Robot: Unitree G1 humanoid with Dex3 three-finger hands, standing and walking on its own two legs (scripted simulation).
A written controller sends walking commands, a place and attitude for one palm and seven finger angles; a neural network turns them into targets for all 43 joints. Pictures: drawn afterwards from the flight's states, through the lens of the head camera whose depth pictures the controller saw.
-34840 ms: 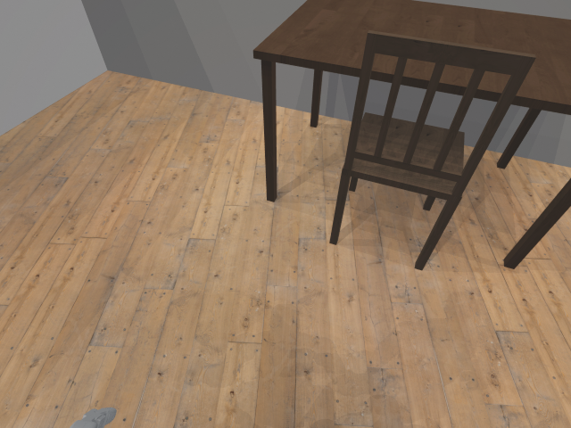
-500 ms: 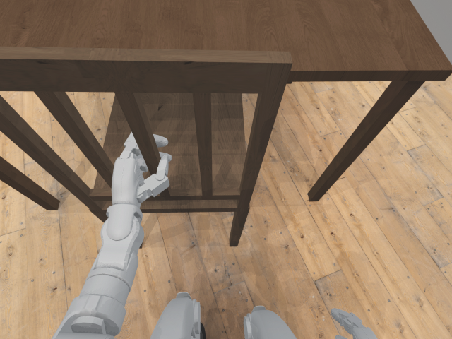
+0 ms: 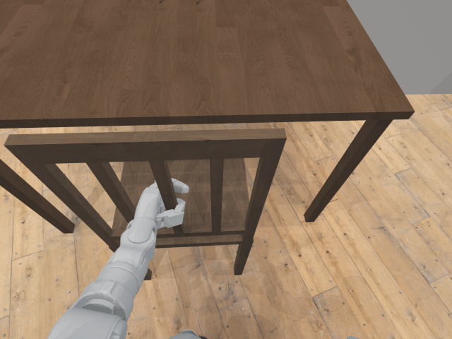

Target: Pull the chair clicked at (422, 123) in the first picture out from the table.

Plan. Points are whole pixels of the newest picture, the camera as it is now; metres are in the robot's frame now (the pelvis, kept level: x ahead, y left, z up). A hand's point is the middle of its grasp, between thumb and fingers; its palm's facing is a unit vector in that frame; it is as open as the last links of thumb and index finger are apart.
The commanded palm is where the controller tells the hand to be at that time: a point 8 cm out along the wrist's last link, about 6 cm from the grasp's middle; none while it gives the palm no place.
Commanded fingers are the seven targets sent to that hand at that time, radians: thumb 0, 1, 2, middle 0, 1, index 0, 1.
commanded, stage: step backward, pulling the chair out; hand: left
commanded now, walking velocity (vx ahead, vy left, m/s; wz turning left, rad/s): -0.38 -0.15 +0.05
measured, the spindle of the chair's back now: (170, 201) +0.39 +0.11 -0.06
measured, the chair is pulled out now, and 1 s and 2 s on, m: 0.07 0.21 0.36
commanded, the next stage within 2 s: none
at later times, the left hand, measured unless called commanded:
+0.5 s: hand (190, 259) +0.27 +0.06 -0.05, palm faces -0.07 -0.99 -0.14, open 5.5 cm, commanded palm +0.27 +0.12 -0.05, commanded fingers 0.00 0.90 0.90 -0.50 -1.45 -0.50 -1.45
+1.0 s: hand (179, 280) +0.23 +0.08 -0.05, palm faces -0.07 -0.98 -0.19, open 5.7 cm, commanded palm +0.22 +0.13 -0.05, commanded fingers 0.00 0.90 0.90 -0.50 -1.45 -0.50 -1.45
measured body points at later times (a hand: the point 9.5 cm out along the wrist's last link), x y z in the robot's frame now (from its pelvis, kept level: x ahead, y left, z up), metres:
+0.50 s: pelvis -0.06 -0.03 +0.01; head +0.00 -0.05 +0.46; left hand +0.27 +0.12 -0.04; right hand +0.04 -0.30 -0.12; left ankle +0.02 +0.07 -0.72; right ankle -0.04 -0.11 -0.72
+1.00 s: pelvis -0.11 -0.03 +0.01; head -0.04 -0.04 +0.45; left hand +0.23 +0.13 -0.04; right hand +0.00 -0.24 -0.13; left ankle +0.02 +0.07 -0.72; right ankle -0.10 -0.18 -0.71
